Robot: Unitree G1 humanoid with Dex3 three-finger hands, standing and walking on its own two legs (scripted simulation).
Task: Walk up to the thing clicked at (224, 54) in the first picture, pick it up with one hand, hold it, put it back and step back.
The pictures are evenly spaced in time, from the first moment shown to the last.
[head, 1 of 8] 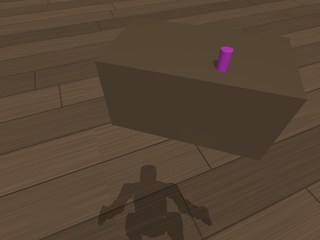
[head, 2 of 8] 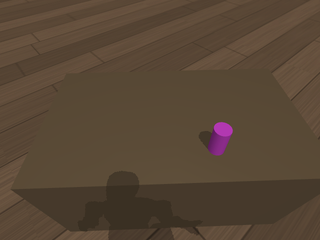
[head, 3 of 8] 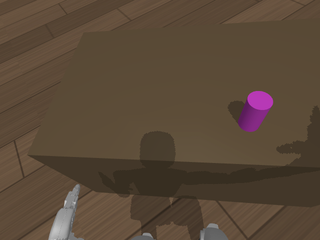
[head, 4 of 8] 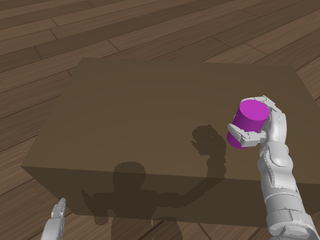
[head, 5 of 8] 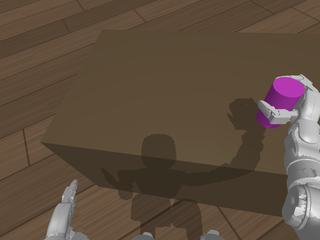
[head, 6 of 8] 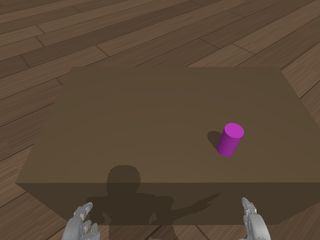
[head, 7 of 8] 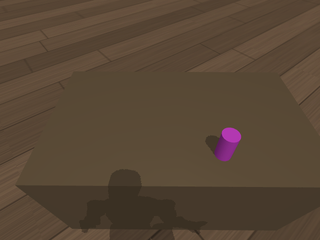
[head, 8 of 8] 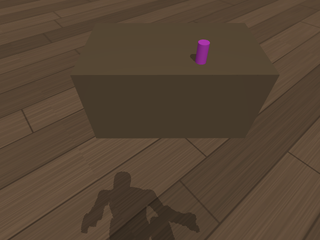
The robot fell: no
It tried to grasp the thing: yes
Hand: right
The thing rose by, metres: 0.23
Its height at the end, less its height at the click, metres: +0.00
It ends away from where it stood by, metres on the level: 0.01
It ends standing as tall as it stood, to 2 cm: yes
